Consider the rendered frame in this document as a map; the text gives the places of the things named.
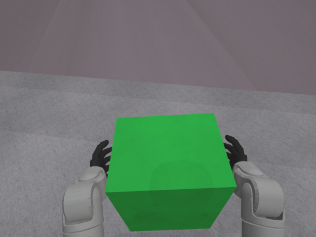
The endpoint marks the carton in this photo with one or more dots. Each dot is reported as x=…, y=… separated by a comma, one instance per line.
x=169, y=172

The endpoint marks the left robot forearm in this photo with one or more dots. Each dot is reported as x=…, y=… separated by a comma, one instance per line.
x=82, y=209

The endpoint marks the right robot hand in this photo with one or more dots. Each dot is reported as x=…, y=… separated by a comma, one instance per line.
x=237, y=152

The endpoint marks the left robot hand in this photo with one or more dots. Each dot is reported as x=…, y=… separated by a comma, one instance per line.
x=99, y=154

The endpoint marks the right robot forearm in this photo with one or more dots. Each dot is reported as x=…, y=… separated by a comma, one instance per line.
x=262, y=202

